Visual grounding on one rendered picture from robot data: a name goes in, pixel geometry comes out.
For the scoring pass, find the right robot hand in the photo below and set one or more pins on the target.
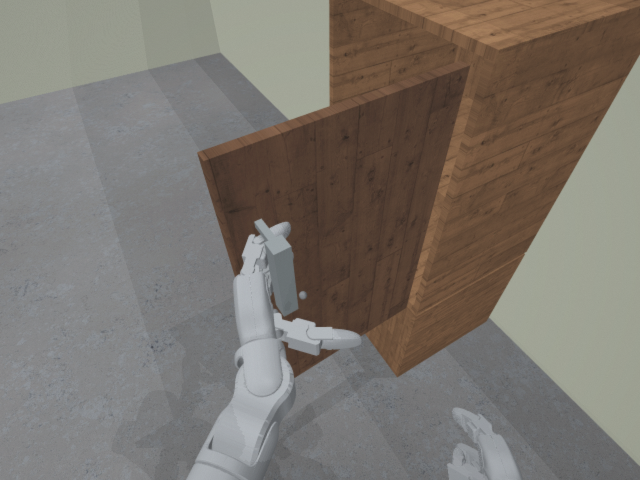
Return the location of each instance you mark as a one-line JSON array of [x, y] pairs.
[[493, 460]]

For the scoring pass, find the handle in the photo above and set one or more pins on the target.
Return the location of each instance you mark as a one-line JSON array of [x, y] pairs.
[[280, 262]]

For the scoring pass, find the cupboard door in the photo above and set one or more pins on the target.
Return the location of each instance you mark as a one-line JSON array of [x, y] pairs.
[[357, 182]]

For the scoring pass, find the left robot hand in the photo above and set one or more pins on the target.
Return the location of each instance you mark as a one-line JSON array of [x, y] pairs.
[[252, 289]]

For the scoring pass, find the robot left forearm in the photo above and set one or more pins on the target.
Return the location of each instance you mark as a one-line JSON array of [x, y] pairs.
[[244, 437]]

